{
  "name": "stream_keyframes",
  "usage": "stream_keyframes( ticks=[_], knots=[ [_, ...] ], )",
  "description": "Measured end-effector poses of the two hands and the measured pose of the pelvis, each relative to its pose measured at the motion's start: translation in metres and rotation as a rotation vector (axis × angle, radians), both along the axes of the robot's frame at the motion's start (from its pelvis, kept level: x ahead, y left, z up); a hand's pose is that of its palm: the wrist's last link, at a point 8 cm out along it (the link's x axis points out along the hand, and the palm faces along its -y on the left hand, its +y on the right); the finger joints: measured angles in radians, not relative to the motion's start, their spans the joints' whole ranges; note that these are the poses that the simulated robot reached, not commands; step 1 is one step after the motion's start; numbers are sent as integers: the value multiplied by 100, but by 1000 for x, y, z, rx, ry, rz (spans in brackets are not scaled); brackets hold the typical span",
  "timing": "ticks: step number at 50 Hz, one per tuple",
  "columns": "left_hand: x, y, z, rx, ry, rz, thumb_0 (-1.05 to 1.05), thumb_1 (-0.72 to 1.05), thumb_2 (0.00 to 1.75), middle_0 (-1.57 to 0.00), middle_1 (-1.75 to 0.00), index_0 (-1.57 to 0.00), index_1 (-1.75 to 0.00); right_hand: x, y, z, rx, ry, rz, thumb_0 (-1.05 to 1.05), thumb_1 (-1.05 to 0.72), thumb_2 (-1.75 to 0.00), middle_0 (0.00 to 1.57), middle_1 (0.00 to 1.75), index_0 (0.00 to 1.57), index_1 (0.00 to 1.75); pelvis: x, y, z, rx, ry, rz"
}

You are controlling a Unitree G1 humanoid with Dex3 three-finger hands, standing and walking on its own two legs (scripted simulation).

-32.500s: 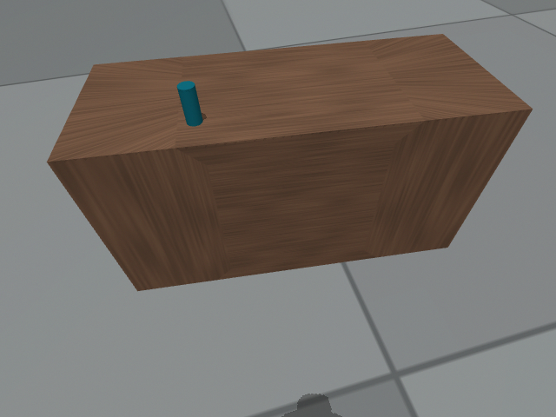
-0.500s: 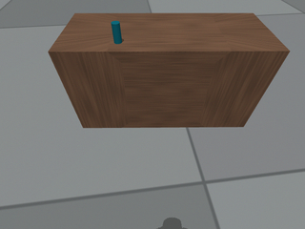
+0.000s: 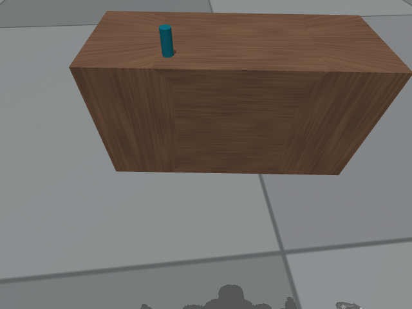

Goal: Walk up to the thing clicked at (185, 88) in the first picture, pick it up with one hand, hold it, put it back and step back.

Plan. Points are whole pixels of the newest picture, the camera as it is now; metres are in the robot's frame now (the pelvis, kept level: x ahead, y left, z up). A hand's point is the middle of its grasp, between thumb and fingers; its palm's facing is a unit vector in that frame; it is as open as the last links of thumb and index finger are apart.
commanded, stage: step back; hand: left
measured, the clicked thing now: (166, 41) +1.05 +0.20 -0.01
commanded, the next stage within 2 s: stand in 0.14 s
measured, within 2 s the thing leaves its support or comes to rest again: neither
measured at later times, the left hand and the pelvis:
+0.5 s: hand out of the picture +0.09 +0.25 -0.14, palm faces -0.03 -0.94 -0.33, open 7.4 cm; pelvis +0.00 +0.00 +0.02, yaw +0 degrees
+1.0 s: hand out of the picture +0.07 +0.24 -0.14, palm faces -0.03 -0.94 -0.34, open 7.4 cm; pelvis +0.00 -0.01 +0.02, yaw +0 degrees
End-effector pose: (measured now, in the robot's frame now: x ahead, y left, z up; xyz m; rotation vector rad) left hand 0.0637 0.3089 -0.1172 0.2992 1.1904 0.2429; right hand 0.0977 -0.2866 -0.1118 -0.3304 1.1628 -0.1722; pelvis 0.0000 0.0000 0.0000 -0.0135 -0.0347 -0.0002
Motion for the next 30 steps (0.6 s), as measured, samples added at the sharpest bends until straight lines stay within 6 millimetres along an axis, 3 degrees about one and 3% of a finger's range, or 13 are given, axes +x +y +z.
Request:
stream_keyframes(
  ticks=[7,13,30],
  knots=[
    [22,1,6,0,-10,-22,0,90,89,-20,-30,-21,-30,21,7,6,13,-32,-3,0,-90,-90,20,30,20,30,4,5,6,5,6,-12],
    [28,-6,12,-10,-4,-39,0,90,89,-20,-30,-21,-30,23,4,10,22,-48,-15,0,-91,-90,20,30,20,30,6,5,11,11,-3,-8],
    [12,-21,14,-21,36,-52,0,90,89,-20,-30,-21,-30,-24,-18,9,12,43,-69,0,-91,-90,20,30,20,30,0,-6,16,12,-14,-5]
  ],
)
